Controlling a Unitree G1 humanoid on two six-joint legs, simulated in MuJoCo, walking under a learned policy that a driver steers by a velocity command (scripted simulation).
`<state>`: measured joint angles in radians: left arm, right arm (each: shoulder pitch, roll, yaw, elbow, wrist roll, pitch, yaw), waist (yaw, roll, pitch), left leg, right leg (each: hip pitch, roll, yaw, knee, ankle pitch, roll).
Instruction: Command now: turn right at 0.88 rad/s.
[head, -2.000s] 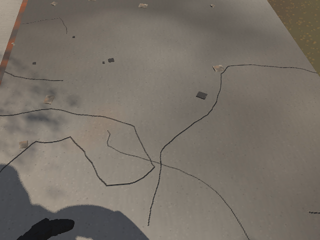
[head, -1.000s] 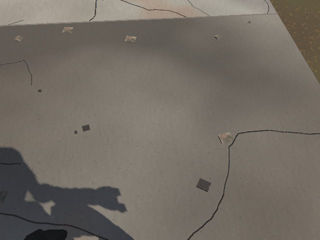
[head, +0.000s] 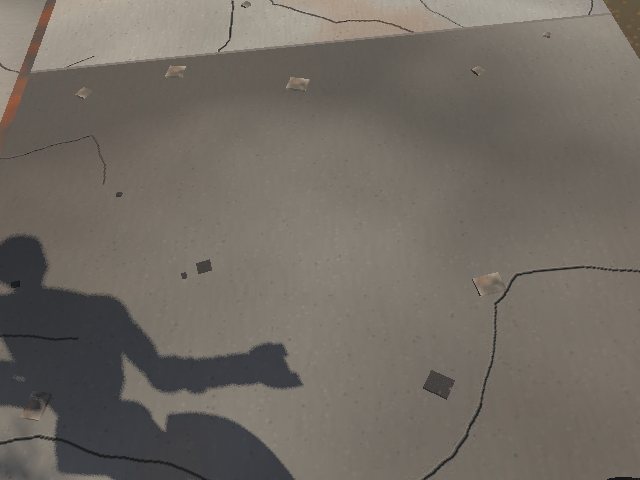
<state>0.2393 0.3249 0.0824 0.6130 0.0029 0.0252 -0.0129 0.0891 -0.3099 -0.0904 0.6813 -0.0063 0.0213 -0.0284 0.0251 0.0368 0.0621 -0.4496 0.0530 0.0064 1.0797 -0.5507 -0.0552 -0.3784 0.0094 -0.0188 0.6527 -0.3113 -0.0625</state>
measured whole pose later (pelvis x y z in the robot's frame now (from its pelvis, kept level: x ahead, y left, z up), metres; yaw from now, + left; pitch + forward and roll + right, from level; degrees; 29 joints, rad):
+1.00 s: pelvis +0.08 -0.02 +0.02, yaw +16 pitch +2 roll +1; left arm 0.31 0.28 0.06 0.67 0.01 -0.06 0.03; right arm 0.24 -0.35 -0.10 0.66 0.04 0.02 0.01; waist 0.05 0.02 -0.02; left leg -0.65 0.08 -0.07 1.18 -0.19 -0.08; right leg -0.06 0.01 -0.14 0.30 -0.27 -0.05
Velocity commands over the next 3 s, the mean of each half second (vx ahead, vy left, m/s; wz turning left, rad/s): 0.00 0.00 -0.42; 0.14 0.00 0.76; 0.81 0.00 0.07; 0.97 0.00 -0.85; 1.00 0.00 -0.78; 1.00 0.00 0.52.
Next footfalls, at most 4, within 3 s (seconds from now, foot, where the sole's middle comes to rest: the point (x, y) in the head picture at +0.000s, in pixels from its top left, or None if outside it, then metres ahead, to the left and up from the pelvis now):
0.40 left None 0.13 0.13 -0.76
0.70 right None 0.07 -0.10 -0.76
1.34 left None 0.34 0.32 -0.76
1.82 right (262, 321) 0.79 0.24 -0.76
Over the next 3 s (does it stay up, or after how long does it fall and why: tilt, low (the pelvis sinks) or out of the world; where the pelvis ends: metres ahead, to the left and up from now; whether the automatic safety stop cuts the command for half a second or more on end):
stays up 1.48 -0.01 0.00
